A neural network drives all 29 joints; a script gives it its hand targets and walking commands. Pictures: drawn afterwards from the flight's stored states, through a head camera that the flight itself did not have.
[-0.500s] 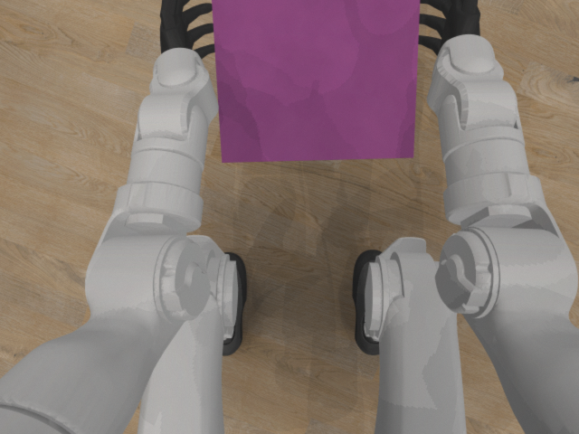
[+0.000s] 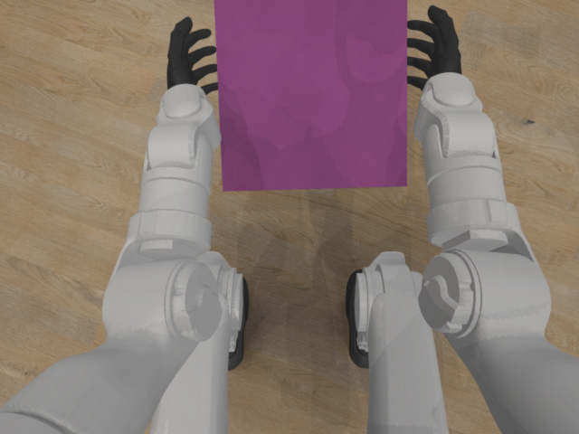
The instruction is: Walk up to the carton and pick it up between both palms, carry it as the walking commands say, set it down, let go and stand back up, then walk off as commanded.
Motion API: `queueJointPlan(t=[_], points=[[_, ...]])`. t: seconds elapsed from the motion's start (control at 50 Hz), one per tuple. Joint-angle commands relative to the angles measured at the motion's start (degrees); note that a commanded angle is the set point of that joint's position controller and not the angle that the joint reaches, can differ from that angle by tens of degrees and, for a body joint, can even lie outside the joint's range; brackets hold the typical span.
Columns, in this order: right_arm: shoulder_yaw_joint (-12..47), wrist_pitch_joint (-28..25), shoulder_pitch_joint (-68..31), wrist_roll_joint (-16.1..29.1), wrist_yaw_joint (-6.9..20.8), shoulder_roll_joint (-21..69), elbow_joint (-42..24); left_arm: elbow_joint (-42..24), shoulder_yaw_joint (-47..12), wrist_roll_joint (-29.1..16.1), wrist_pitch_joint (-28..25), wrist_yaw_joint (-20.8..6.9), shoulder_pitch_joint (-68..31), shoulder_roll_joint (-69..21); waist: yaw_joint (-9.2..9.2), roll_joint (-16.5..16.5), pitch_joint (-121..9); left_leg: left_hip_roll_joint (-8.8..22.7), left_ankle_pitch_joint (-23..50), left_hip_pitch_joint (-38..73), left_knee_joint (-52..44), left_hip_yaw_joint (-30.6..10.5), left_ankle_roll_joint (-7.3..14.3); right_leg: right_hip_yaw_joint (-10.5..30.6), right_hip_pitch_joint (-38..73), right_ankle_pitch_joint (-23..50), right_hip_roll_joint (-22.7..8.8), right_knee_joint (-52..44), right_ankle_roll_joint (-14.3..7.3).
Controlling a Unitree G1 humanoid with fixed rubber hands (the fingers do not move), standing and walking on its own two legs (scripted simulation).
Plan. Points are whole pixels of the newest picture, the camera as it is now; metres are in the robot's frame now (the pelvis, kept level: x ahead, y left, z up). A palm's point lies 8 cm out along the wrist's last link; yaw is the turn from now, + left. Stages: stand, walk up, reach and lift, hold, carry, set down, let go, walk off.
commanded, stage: reach and lift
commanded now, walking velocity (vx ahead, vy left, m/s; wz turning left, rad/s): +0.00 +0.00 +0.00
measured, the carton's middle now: (308, 91) +0.54 -0.03 -0.17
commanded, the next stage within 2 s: none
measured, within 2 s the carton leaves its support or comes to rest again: neither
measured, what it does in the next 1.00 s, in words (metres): rises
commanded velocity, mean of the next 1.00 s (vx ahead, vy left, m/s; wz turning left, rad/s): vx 0.00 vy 0.00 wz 0.00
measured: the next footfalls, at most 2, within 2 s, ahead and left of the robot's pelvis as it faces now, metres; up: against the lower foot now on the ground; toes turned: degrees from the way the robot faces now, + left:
none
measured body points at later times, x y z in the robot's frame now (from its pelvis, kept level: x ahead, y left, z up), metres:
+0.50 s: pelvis +0.01 +0.00 +0.05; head +0.26 -0.03 +0.42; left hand +0.51 +0.13 -0.01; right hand +0.51 -0.18 -0.01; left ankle +0.11 +0.14 -0.41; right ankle +0.11 -0.15 -0.41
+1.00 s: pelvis +0.02 +0.00 +0.11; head +0.23 -0.02 +0.50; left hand +0.49 +0.13 +0.06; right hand +0.49 -0.17 +0.07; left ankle +0.11 +0.15 -0.41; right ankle +0.11 -0.15 -0.41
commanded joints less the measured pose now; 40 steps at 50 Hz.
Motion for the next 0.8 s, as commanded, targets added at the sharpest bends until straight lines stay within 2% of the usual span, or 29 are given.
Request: queueJointPlan(t=[0.0, 0.3, 0.78], points=[[24.75, -2.42, -36.42, 9.87, 23.68, 57.3, -4.78, -2.53, -29.34, -9.47, -1.47, -24.98, -42.76, -53.6, -0.99, -2.72, -70.49, -8.6, 14.23, 33.93, -9.68, 11.32, 2.07, -11.04, 42.67, 15.24, 8.13, -10.12, -2.66], [24.17, -1.12, -32.06, 8.84, 23.5, 60.76, -3.9, -1.29, -28.23, -8.24, -0.01, -26.43, -37.99, -55.32, -0.21, -3.49, -68.57, -8.66, 13.34, 36.35, -14.94, 11.1, 2.21, -10.49, 47.53, 14.84, 8.66, -15.61, -2.4], [22.55, 0.19, -26.93, 6.9, 24.24, 64.38, -3.2, -0.83, -27.97, -7.08, 1.8, -27.49, -32.65, -58.78, 0.03, -2.27, -65.42, -8.92, 12.72, 47.55, -24.54, 9.87, 1.8, -10.5, 54.33, 12.6, 9.23, -24.88, -2.54]])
